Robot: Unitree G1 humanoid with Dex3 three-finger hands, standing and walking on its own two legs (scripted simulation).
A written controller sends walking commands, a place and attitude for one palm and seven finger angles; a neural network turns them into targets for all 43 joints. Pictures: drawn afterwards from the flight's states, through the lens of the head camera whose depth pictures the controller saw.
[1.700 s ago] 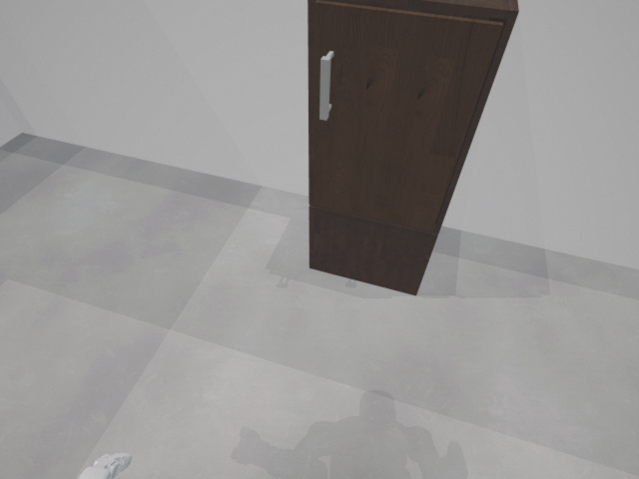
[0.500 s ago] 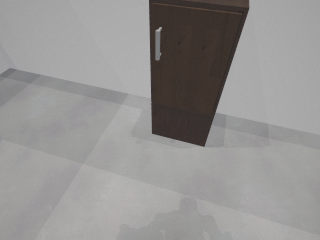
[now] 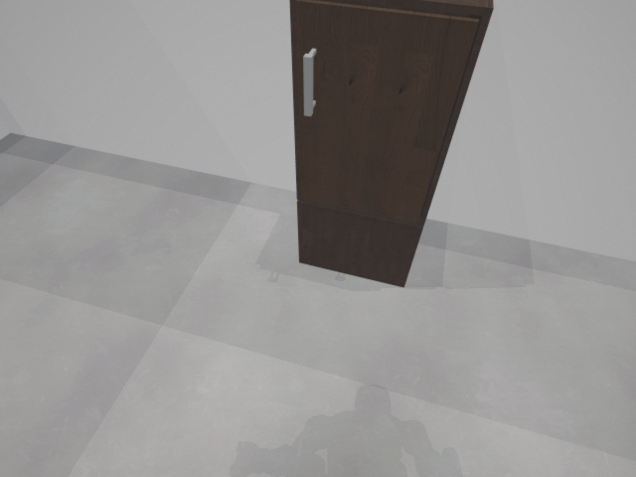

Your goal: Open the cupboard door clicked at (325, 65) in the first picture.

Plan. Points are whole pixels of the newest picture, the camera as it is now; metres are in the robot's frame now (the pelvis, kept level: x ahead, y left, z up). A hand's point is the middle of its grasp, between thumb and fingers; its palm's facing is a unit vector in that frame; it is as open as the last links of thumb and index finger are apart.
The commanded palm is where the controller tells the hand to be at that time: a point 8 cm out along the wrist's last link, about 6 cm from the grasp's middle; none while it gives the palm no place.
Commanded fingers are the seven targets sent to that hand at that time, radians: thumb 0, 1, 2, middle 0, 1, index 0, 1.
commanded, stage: turn to face it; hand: left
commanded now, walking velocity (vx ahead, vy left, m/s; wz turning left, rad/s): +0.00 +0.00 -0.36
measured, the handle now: (310, 83) +0.97 +0.09 +0.02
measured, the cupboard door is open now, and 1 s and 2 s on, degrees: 0 0 0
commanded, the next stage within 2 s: take the last steps up to it in 0.46 s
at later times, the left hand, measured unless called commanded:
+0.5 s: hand out of the picture +0.05 +0.20 -0.19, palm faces -0.11 -0.97 -0.20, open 7.3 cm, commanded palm none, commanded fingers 0.00 0.90 0.90 -0.20 -0.30 -0.20 -0.30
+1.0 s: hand out of the picture -0.01 +0.18 -0.17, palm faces -0.11 -0.98 -0.18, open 7.3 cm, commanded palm none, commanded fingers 0.00 0.90 0.90 -0.20 -0.30 -0.20 -0.30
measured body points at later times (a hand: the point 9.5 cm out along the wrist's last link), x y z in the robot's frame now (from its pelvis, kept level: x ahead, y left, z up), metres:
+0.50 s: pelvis -0.03 +0.02 -0.02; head -0.01 +0.03 +0.43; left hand +0.06 +0.25 -0.17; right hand -0.04 -0.24 -0.16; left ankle -0.01 +0.12 -0.75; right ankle +0.00 -0.12 -0.74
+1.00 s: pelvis +0.02 +0.01 +0.00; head +0.01 +0.00 +0.45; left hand +0.00 +0.23 -0.16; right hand -0.03 -0.23 -0.16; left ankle +0.09 +0.13 -0.68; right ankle -0.08 -0.09 -0.75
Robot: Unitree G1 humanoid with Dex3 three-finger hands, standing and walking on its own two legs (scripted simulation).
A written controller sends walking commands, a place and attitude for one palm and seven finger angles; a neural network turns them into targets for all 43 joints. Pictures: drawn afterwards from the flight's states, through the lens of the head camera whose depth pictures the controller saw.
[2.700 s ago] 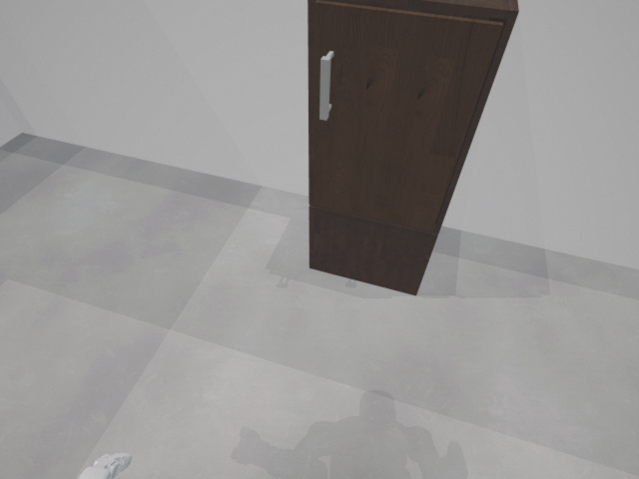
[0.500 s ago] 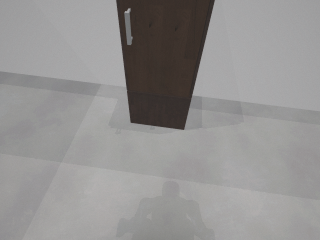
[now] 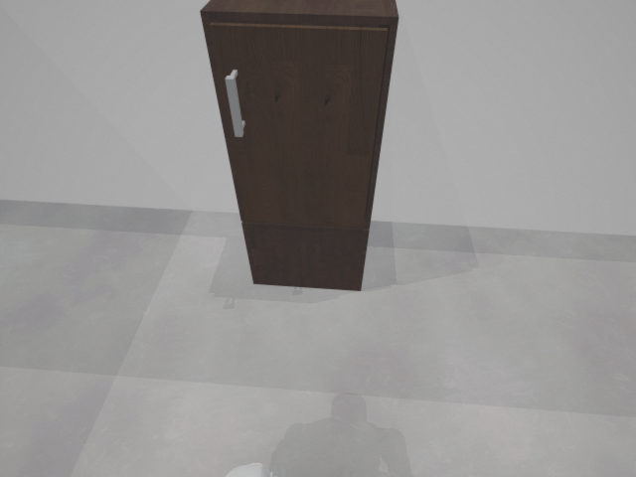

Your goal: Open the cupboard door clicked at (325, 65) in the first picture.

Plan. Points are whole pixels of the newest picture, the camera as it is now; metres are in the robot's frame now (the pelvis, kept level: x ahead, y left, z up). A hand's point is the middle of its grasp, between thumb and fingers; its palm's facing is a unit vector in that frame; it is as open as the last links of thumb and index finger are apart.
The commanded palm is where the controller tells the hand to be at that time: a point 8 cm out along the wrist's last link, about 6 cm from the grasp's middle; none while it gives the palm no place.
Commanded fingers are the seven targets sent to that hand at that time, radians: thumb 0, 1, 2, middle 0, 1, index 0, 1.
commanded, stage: take the last steps up to it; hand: left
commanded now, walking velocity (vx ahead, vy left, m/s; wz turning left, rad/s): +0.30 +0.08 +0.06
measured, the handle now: (236, 104) +0.92 +0.26 +0.03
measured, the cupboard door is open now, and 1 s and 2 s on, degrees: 0 0 0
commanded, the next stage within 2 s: come to a stop and stand still in 0.78 s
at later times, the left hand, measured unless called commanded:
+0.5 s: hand (165, 409) +0.25 +0.27 -0.16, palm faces +0.03 -0.98 -0.21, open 7.3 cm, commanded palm none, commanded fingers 0.00 0.90 0.90 -0.20 -0.30 -0.20 -0.30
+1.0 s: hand (199, 385) +0.30 +0.23 -0.18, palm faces +0.07 -0.98 -0.17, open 7.3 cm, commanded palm none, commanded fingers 0.00 0.90 0.90 -0.20 -0.30 -0.20 -0.30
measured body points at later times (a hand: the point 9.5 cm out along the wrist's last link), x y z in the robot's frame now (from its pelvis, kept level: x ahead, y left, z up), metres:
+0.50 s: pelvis +0.17 +0.08 +0.00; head +0.17 +0.07 +0.45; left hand +0.25 +0.32 -0.15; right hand +0.16 -0.14 -0.16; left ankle +0.15 +0.18 -0.74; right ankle +0.24 -0.03 -0.70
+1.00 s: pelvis +0.34 +0.07 +0.00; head +0.36 +0.08 +0.44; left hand +0.30 +0.28 -0.17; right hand +0.40 -0.17 -0.15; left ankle +0.42 +0.19 -0.73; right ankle +0.31 -0.04 -0.74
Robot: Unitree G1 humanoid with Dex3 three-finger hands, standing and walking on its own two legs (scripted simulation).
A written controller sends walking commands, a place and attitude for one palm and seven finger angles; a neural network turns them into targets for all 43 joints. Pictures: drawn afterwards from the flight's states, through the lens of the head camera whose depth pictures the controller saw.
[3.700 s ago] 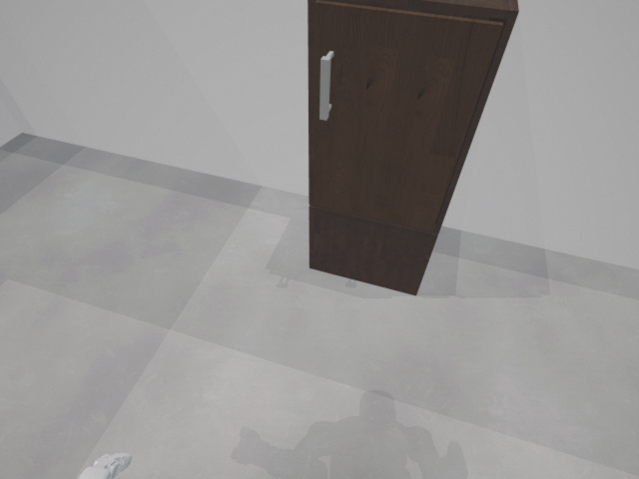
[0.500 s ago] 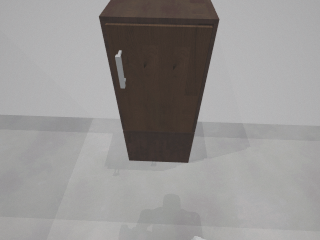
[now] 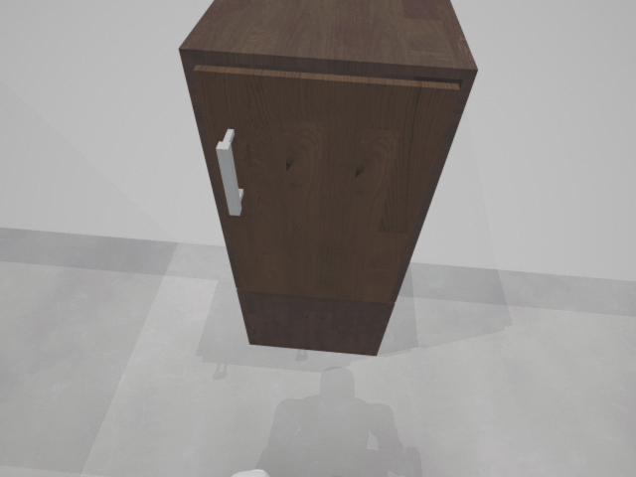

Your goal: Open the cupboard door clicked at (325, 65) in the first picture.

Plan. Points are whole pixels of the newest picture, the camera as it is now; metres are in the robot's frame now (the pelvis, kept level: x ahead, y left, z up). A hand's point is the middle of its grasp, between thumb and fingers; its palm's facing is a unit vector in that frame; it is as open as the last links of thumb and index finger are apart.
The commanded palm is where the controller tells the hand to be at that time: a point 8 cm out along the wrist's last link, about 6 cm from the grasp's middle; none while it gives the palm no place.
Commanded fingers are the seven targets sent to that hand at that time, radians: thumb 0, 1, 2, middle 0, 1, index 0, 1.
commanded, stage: come to a stop and stand still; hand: left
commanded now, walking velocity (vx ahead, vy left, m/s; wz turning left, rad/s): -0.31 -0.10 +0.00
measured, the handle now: (232, 174) +0.57 +0.21 +0.03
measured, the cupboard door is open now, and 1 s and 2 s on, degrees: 0 0 0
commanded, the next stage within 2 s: look again from close up in 1.30 s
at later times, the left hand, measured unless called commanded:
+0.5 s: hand out of the picture +0.01 +0.17 -0.16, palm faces +0.03 -0.96 -0.28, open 7.3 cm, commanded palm none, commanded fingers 0.00 0.90 0.90 -0.20 -0.30 -0.20 -0.30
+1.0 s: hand out of the picture -0.06 +0.17 -0.18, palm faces +0.09 -0.98 -0.17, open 7.3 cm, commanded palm none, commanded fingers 0.00 0.90 0.90 -0.20 -0.30 -0.20 -0.30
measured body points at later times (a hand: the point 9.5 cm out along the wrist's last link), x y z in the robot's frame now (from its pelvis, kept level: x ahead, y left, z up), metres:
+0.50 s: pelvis -0.04 -0.03 -0.01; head -0.05 -0.06 +0.44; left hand +0.01 +0.22 -0.14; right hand +0.01 -0.28 -0.17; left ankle +0.05 +0.11 -0.72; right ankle -0.05 -0.15 -0.74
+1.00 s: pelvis -0.03 +0.00 +0.00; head -0.02 +0.02 +0.45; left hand -0.07 +0.22 -0.17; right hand +0.00 -0.23 -0.15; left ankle -0.06 +0.11 -0.74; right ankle -0.04 -0.15 -0.74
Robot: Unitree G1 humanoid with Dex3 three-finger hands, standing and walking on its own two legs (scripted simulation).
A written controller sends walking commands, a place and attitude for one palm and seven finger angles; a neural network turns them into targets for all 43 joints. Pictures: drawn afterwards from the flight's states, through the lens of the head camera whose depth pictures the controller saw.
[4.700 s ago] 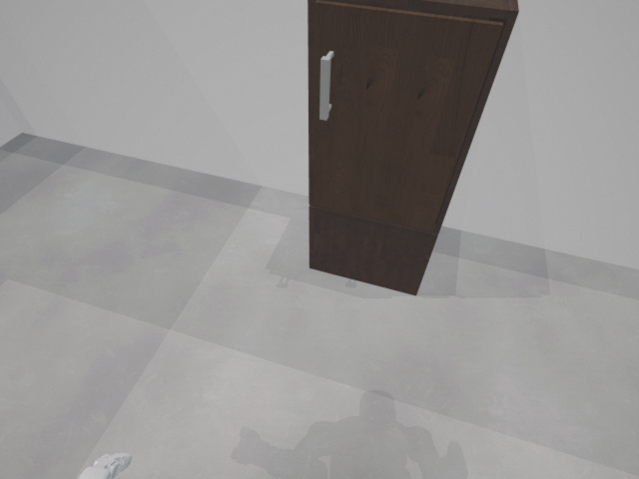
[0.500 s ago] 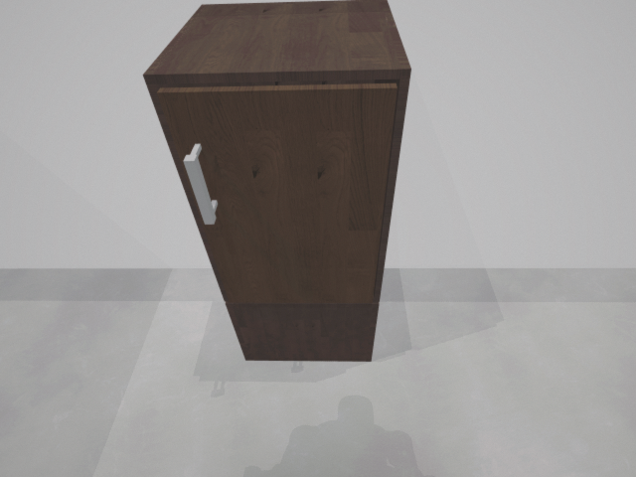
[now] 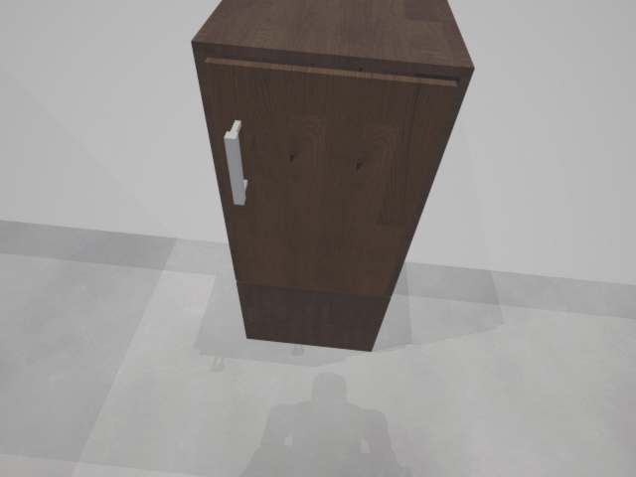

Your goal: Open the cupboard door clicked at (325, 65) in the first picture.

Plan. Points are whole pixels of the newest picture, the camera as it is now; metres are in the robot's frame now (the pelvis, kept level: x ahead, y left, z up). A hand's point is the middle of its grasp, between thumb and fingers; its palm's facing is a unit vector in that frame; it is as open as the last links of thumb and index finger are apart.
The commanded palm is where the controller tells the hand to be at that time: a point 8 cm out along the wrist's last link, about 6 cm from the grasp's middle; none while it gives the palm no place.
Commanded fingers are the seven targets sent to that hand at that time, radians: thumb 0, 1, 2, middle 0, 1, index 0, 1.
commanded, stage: come to a stop and stand still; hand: left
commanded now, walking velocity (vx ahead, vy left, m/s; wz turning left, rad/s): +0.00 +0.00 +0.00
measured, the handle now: (238, 164) +0.60 +0.21 +0.03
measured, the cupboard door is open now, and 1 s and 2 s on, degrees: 0 0 0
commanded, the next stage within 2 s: look again from close up in 0.30 s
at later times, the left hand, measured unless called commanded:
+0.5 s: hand out of the picture +0.01 +0.19 -0.17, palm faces +0.00 -0.97 -0.23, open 7.3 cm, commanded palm none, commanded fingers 0.00 0.90 0.90 -0.20 -0.30 -0.20 -0.30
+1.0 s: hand out of the picture -0.03 +0.17 -0.17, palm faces +0.03 -0.98 -0.21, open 7.3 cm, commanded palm none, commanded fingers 0.00 0.90 0.90 -0.20 -0.30 -0.20 -0.30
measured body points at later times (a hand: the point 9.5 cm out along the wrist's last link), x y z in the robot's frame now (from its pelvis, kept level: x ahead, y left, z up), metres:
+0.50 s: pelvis -0.01 +0.00 +0.00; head +0.01 +0.01 +0.45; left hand +0.02 +0.24 -0.16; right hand +0.00 -0.23 -0.15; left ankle -0.03 +0.11 -0.74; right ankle -0.01 -0.15 -0.74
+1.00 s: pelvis -0.06 -0.02 +0.00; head -0.08 -0.01 +0.45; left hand -0.03 +0.22 -0.16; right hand -0.02 -0.27 -0.15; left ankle -0.03 +0.11 -0.74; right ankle -0.01 -0.15 -0.74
